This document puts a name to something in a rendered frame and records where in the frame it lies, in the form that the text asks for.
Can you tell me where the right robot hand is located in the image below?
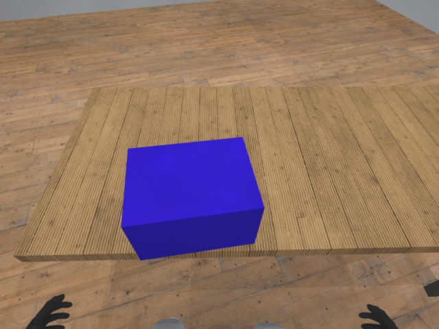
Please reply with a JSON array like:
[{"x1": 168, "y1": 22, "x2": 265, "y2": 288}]
[{"x1": 359, "y1": 304, "x2": 398, "y2": 329}]

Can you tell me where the left robot hand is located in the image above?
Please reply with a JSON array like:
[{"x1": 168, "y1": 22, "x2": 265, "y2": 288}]
[{"x1": 26, "y1": 294, "x2": 73, "y2": 329}]

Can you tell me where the carton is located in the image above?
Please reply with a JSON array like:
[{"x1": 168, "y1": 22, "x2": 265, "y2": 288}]
[{"x1": 121, "y1": 137, "x2": 264, "y2": 260}]

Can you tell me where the table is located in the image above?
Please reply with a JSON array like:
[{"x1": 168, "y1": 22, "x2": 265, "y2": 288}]
[{"x1": 13, "y1": 86, "x2": 439, "y2": 297}]

